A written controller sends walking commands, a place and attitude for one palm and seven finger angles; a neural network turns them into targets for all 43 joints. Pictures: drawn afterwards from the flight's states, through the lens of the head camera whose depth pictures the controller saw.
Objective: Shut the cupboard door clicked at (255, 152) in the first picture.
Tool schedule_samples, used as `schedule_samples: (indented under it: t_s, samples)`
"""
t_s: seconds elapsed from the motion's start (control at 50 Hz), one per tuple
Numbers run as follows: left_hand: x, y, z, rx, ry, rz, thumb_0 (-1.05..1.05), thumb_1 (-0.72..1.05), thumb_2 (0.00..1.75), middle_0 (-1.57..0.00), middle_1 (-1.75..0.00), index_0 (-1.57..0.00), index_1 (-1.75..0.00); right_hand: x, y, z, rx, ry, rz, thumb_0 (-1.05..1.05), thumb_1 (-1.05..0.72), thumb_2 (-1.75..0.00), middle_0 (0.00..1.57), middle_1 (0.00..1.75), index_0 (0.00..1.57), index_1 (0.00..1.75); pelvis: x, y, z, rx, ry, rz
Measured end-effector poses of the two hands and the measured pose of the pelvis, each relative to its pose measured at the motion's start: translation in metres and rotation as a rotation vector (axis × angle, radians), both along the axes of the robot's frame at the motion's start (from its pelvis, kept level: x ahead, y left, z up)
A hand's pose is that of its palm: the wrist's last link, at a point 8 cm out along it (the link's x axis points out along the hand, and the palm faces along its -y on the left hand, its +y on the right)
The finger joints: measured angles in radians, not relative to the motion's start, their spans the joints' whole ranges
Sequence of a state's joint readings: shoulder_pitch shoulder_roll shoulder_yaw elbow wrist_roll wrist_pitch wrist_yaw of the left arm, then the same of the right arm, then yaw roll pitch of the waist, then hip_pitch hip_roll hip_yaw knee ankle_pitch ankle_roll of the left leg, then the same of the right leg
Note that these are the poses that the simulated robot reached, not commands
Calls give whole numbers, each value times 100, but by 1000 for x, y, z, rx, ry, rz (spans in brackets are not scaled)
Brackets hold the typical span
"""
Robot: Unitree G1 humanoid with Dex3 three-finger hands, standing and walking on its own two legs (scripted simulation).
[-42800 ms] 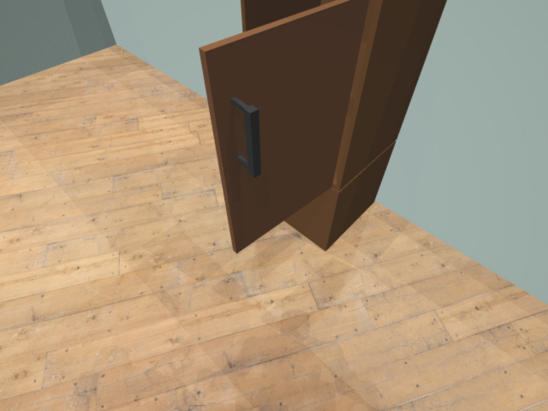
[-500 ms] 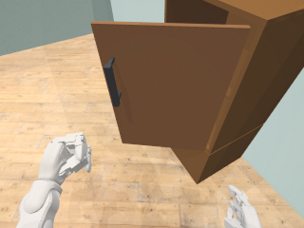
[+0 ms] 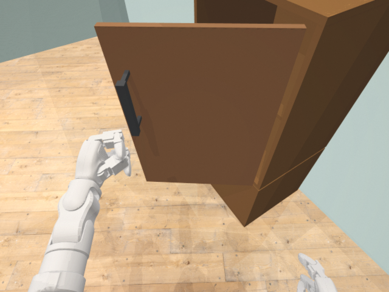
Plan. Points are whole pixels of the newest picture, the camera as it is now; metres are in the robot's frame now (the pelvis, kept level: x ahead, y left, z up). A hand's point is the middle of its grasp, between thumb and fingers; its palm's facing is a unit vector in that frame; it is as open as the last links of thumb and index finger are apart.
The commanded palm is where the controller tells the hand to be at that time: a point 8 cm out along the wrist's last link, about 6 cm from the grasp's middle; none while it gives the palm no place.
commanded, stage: bring the fist close to the handle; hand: left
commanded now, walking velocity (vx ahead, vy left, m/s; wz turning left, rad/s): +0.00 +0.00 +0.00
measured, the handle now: (131, 105) +0.51 +0.19 +0.09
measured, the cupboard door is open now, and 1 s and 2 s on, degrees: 54 54 44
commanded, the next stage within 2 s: push the door shut along its arc in 0.76 s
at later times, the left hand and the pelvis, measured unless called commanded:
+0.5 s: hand (141, 128) +0.42 +0.15 +0.10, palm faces +0.00 -1.00 +0.00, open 3.1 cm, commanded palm +0.39 +0.20 +0.10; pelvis +0.00 +0.00 +0.00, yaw -1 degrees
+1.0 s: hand (141, 132) +0.41 +0.14 +0.10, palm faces -0.03 -1.00 -0.01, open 3.1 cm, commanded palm +0.40 +0.20 +0.10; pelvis -0.01 +0.00 +0.00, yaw -1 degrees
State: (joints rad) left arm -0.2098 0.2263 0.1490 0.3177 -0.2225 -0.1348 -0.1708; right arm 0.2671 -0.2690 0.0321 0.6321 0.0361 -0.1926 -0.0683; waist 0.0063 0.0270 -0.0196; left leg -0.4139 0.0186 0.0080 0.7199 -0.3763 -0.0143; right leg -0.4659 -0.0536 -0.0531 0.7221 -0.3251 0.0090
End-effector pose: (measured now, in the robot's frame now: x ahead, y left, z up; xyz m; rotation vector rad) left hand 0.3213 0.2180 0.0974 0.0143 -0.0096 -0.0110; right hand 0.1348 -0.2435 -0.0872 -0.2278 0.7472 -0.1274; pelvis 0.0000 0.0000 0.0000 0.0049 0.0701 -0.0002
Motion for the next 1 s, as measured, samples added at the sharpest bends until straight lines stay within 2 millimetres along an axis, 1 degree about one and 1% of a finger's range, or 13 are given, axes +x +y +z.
schedule_samples:
  t_s: [0.12,0.24,0.34,0.46,0.52,0.58,0.68,0.76,0.84,0.94,1.0]
  samples:
    - [26,-7,2,0,1,2,1,90,90,-130,-150,-130,-150,-5,-3,-3,0,33,-21,2,-90,-90,20,30,20,30,0,-1,0,1,13,-4]
    - [48,-12,6,-6,0,5,1,90,90,-130,-150,-130,-150,-14,-4,-8,10,74,-41,2,-90,-90,20,30,20,30,0,-1,0,2,25,-9]
    - [64,-16,5,-10,14,7,1,90,90,-130,-150,-130,-150,-27,-6,-14,11,124,-57,2,-90,-90,20,30,20,30,-1,-1,-2,1,39,-9]
    - [81,-18,5,-17,8,13,1,90,90,-129,-150,-130,-150,-47,-10,-20,8,186,-87,2,-90,-90,20,30,20,30,-3,-1,-3,2,59,-17]
    - [82,-18,5,-18,3,11,1,90,90,-129,-150,-130,-150,-57,-12,-22,11,211,-104,2,-90,-90,20,30,20,30,-3,0,-4,3,65,-24]
    - [80,-16,2,-22,3,11,1,90,90,-129,-150,-130,-150,-65,-13,-23,13,230,-118,2,-90,-90,20,30,20,30,-3,0,-4,3,66,-29]
    - [74,-12,0,-18,-2,15,1,90,90,-129,-150,-130,-150,-72,-14,-23,10,244,-126,2,-90,-90,20,30,20,30,-5,1,-4,1,63,-29]
    - [70,-13,3,-15,-16,11,1,90,90,-129,-150,-130,-150,-70,-12,-22,9,234,-121,2,-90,-90,20,30,20,30,-7,2,-4,-1,58,-26]
    - [67,-16,5,-20,-20,5,1,90,90,-130,-150,-130,-150,-64,-9,-21,12,210,-108,2,-90,-90,20,30,20,30,-9,3,-4,-1,53,-24]
    - [67,-19,6,-14,-15,-2,1,90,90,-130,-150,-130,-150,-54,-5,-18,18,172,-91,1,-90,-90,20,30,20,30,-12,4,-4,-1,50,-22]
    - [70,-21,7,-3,-10,-18,1,90,90,-130,-150,-130,-150,-50,-4,-18,17,160,-84,1,-90,-90,20,30,20,30,-14,4,-5,-1,49,-18]
